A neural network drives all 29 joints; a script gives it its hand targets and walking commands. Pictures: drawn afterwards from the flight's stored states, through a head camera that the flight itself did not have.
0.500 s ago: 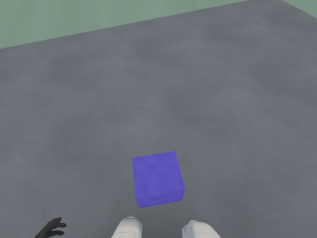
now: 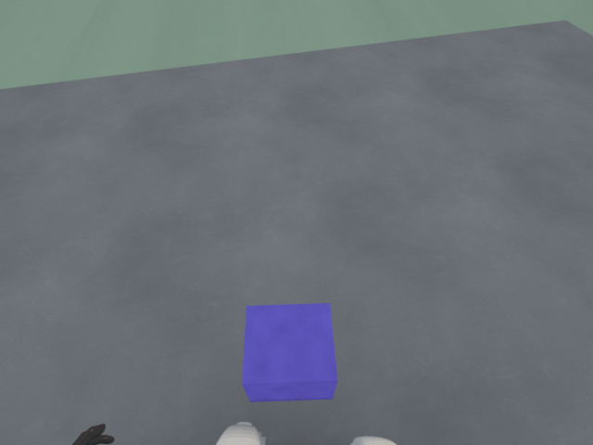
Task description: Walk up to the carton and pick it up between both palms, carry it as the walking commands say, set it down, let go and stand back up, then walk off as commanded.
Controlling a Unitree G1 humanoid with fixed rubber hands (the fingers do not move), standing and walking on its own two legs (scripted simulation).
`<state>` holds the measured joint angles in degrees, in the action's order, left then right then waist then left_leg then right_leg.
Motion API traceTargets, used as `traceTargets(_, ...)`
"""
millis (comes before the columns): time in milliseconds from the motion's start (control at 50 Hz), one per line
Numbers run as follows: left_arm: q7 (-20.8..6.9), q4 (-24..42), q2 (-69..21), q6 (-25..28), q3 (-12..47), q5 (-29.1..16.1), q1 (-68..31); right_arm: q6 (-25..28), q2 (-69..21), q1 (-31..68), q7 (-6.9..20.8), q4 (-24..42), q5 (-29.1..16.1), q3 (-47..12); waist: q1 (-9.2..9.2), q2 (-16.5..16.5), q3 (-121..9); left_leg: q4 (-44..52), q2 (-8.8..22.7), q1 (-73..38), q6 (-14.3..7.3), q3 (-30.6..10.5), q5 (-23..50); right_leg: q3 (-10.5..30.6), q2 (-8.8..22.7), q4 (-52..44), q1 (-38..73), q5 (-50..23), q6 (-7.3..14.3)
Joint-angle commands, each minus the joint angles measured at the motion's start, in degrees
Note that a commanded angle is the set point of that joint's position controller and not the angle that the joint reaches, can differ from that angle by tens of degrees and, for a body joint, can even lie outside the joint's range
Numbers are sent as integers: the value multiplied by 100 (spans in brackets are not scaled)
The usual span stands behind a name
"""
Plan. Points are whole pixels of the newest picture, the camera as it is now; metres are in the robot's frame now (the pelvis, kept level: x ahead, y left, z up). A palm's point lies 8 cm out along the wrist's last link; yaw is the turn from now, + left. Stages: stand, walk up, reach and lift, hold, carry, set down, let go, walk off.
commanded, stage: walk up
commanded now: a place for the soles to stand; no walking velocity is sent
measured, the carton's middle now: (289, 352) +0.45 +0.05 -0.64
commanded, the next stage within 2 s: reach and lift in 1.34 s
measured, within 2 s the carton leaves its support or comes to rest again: neither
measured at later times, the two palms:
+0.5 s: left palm out of the picture +0.09 +0.34 -0.09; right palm out of the picture +0.07 -0.33 -0.08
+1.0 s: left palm out of the picture +0.09 +0.35 -0.10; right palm out of the picture +0.08 -0.30 -0.08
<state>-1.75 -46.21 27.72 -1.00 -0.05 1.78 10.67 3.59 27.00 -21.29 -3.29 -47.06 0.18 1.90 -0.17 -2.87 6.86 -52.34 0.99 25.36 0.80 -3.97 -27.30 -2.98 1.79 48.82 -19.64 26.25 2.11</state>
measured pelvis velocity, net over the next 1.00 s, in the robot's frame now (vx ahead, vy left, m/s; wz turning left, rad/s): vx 0.01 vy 0.02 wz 0.03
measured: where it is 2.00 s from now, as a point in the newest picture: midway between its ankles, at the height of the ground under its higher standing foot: outside the picture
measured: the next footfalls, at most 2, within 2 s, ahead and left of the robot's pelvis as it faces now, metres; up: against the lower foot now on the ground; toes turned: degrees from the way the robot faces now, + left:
left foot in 0.10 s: +0.09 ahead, +0.17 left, +0.00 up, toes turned -1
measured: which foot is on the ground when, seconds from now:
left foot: up 0.00-0.08, down 0.10-1.00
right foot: down 0.00-1.00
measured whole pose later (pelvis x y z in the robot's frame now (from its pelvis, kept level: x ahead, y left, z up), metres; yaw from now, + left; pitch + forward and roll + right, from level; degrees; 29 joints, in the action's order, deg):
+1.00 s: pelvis +0.01 +0.02 +0.00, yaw +2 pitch -2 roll +0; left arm -0.8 -51.5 27.3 1.3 0.0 1.8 10.7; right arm 2.7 22.8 -17.8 -0.6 -47.1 0.2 1.9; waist -0.2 -2.0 3.6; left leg -44.9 1.1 23.2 1.8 -4.0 -19.8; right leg -3.8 1.8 45.4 -18.0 25.5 1.7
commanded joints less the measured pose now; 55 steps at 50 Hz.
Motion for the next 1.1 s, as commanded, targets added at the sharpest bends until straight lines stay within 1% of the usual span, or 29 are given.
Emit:
traceTargets(0,138,165,1180,201,-615,-141,9,66,937,181,16,13,44,355,103,-458,-397,755,-66,19,-342,564,460,1537,1307,-1894,723,-3258,446)
traceTargets(40,118,186,999,134,-526,-212,-138,148,831,1,8,-76,62,350,-49,-255,-647,1651,-128,-968,-384,654,1692,867,998,-1198,352,-3486,343)
traceTargets(60,118,231,855,129,-493,-246,-109,193,986,-105,-24,-61,125,388,-96,202,-825,1718,120,-1391,-522,69,2215,703,830,-614,55,-3453,216)
traceTargets(80,124,344,690,146,-461,-300,-127,234,1333,-27,-64,71,174,438,-93,1174,-1047,1892,882,-1687,-947,-1353,2806,496,472,221,-479,-2909,-40)
traceTargets(100,138,321,725,116,-499,-288,-154,235,1599,142,-57,172,123,460,-29,1293,-1039,1989,1420,-1396,-1553,-2266,3062,500,71,471,-516,-1300,-173)
traceTargets(120,143,251,823,74,-528,-245,-203,209,1616,271,-42,144,84,431,-22,1366,-956,1992,1617,-1014,-1843,-2290,3117,491,32,256,-249,361,-151)
traceTargets(140,128,188,780,89,-528,-224,13,180,1527,487,-34,156,122,393,135,1371,-845,1972,1527,-756,-1739,-2232,2794,498,62,-141,-74,482,-103)
traceTargets(160,117,55,730,128,-533,-204,264,122,1422,685,-14,169,117,358,309,1277,-746,1803,1205,-479,-1369,-1799,2437,542,99,-1086,264,41,-46)
traceTargets(180,118,-86,852,189,-570,-128,422,60,1177,850,8,211,77,312,384,766,-670,1235,724,102,-917,-1148,2207,979,290,-1761,754,-542,75)
traceTargets(200,133,-123,1151,254,-639,-37,423,21,851,762,19,251,29,250,263,-164,-620,295,144,656,-503,-321,1898,1860,1021,-2397,1076,-882,331)
traceTargets(220,136,-38,1360,288,-655,-52,180,-5,840,779,-19,255,24,239,217,-415,-441,308,-155,876,-374,166,540,2298,1624,-2665,871,-1239,621)
traceTargets(240,123,-38,1319,289,-636,-45,12,-20,917,788,-30,192,51,272,197,-306,-365,183,-60,690,-337,204,-553,2404,1888,-2622,679,-1469,896)
traceTargets(280,111,-13,1220,274,-566,-60,-304,37,971,504,27,82,63,295,-8,-40,-361,886,39,13,-384,403,151,1736,1534,-2109,474,-1833,800)
traceTargets(320,111,25,925,224,-475,-133,-450,145,1027,303,39,-57,101,356,-79,364,-608,1346,176,-967,-488,37,2810,742,766,-1454,68,-2292,284)
traceTargets(360,105,10,864,155,-501,-173,-274,170,1296,448,23,56,122,390,50,785,-791,1474,748,-885,-929,-1163,2742,544,337,-824,-49,-1784,26)
traceTargets(400,101,-37,822,133,-515,-165,-177,143,1328,698,22,106,109,369,148,1022,-753,1776,949,-491,-1162,-1642,2156,601,192,-748,113,-664,78)
traceTargets(440,94,-167,829,146,-520,-116,-32,87,1181,1009,29,138,105,313,261,909,-536,1765,721,3,-913,-1370,1599,781,289,-1417,368,-353,209)
traceTargets(500,101,-176,1246,218,-624,-39,-132,-2,913,920,41,86,72,276,158,-148,-272,614,-196,441,-403,184,704,1904,1349,-2729,330,332,682)
traceTargets(540,72,-111,1200,220,-572,-33,-490,33,943,631,55,-3,104,294,-21,-18,-178,907,-32,-99,-366,372,464,1752,1449,-2473,-40,-67,814)
traceTargets(600,64,-74,895,175,-474,-90,-552,152,1124,492,58,-35,130,349,-43,593,-505,1565,332,-836,-636,-559,2340,630,520,-1451,-274,-849,238)
traceTargets(620,116,-125,807,302,-402,-173,-344,68,969,745,152,63,143,276,129,1228,-637,1654,379,-580,-754,-834,2160,597,492,-1468,55,-524,144)
traceTargets(660,161,-225,951,380,-449,-138,-135,-16,849,1028,212,116,133,238,254,815,-550,1373,227,35,-625,-652,2036,944,645,-1942,523,-96,262)
traceTargets(680,181,-298,1129,405,-501,-101,-39,-58,796,1050,225,118,112,237,265,440,-492,957,11,247,-486,-292,1941,1383,964,-2283,631,94,404)
traceTargets(720,194,-276,1338,440,-550,-90,-70,-106,803,905,210,91,99,246,188,291,-304,826,22,359,-334,76,1395,1866,1526,-2522,581,-13,739)
traceTargets(820,179,-184,911,403,-407,-162,-433,-20,900,741,236,49,115,301,42,955,-676,1503,229,-778,-601,-500,2646,537,629,-1584,67,-868,205)
traceTargets(880,194,-248,835,395,-408,-166,-287,-56,885,1001,236,102,127,267,190,1135,-673,1723,329,-268,-689,-876,2148,571,466,-1602,457,-395,193)
traceTargets(980,222,-338,1116,421,-493,-89,-201,-112,729,1017,255,91,95,262,150,670,-484,1208,2,-25,-425,-256,1902,1253,1043,-2249,440,185,548)
traceTargets(1040,214,-311,1053,408,-462,-94,-412,-96,737,833,256,19,103,277,42,703,-479,1383,53,-448,-451,-224,2138,978,970,-2028,155,-135,479)
traceTargets(1080,203,-264,885,390,-417,-132,-456,-70,811,862,253,55,122,290,68,1004,-567,1670,199,-560,-596,-605,2356,546,580,-1647,157,-457,246)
